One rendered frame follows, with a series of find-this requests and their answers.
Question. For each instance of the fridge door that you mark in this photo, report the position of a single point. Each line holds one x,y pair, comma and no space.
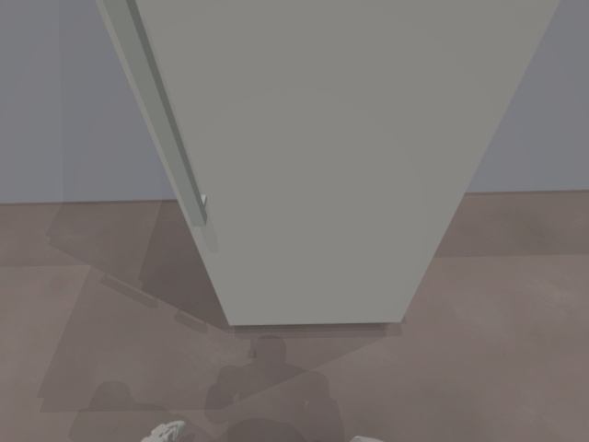
334,139

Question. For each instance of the handle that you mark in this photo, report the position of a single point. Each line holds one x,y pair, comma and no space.
128,25

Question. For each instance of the left robot hand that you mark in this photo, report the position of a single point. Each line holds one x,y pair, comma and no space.
166,433

